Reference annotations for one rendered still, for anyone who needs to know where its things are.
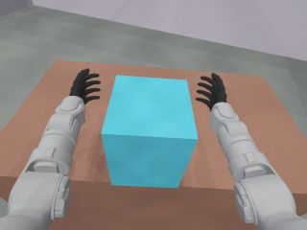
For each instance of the pedestal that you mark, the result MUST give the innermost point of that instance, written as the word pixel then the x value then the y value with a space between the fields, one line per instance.
pixel 205 197

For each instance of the robot left forearm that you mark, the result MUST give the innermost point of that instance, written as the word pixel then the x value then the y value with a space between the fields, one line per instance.
pixel 54 152

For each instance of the left robot hand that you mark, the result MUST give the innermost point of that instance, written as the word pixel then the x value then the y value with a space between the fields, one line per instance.
pixel 81 83

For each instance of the robot right forearm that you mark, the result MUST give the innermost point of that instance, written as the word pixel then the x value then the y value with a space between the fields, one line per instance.
pixel 244 158

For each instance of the carton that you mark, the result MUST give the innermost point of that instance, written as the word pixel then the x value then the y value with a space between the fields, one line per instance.
pixel 149 132

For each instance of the robot right upper arm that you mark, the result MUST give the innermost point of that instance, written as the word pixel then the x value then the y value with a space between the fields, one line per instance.
pixel 265 202

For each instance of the right robot hand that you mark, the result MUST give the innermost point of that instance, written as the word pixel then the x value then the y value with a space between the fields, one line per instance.
pixel 217 90

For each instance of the robot left upper arm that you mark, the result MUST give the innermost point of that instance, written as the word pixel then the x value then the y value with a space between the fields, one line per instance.
pixel 37 200

